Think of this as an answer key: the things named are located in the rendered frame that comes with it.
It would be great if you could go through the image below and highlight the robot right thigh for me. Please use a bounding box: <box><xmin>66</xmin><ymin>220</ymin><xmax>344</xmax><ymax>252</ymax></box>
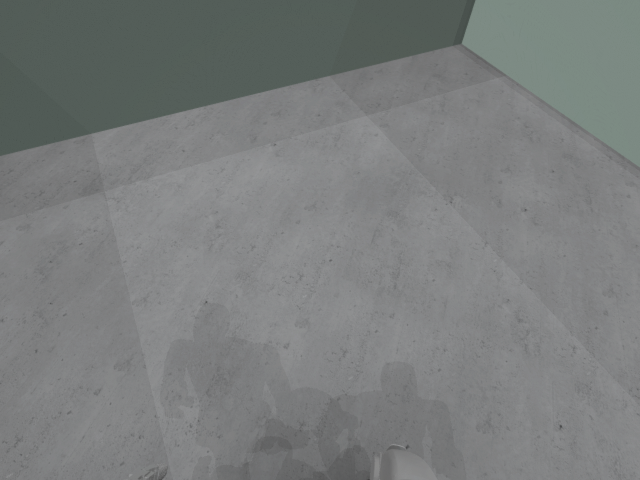
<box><xmin>370</xmin><ymin>449</ymin><xmax>438</xmax><ymax>480</ymax></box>

